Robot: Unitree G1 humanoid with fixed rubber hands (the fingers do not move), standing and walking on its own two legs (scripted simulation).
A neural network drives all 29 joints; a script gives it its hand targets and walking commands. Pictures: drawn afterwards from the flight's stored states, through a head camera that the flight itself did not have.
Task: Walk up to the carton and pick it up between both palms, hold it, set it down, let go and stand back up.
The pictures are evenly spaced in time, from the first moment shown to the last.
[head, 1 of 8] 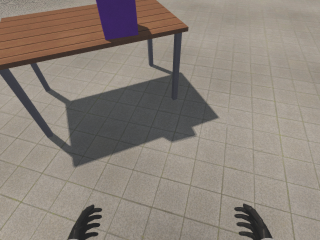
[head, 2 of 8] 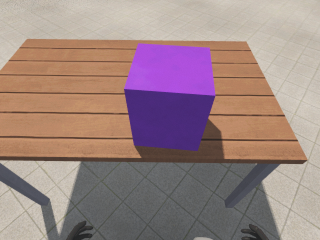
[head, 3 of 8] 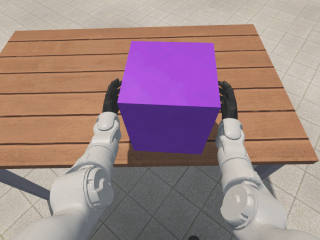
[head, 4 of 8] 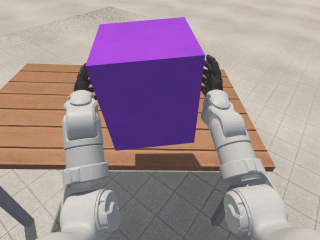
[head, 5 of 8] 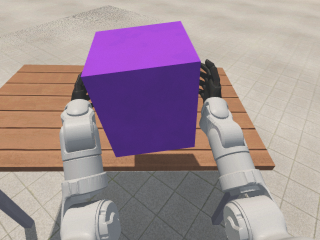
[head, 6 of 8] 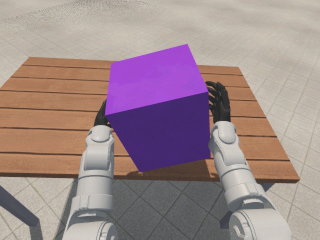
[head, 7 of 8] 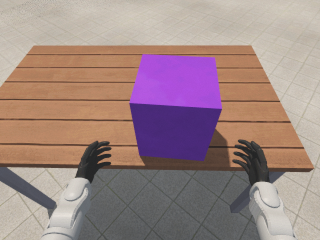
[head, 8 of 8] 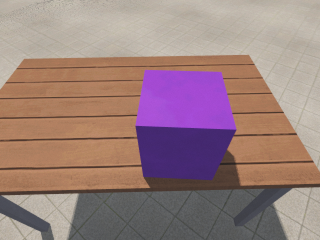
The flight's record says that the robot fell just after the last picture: no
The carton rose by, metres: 0.18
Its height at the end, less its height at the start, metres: +0.00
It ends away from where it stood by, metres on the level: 0.01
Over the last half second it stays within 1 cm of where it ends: yes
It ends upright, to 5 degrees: yes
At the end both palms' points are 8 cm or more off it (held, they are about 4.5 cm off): yes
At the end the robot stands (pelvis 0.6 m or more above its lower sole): yes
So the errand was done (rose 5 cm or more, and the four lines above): yes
